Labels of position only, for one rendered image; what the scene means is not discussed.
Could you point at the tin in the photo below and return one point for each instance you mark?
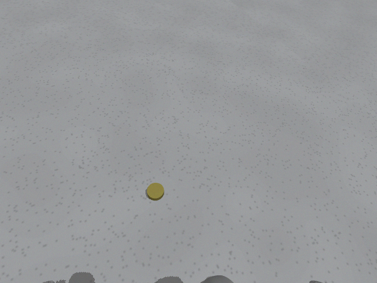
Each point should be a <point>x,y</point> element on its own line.
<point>155,191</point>

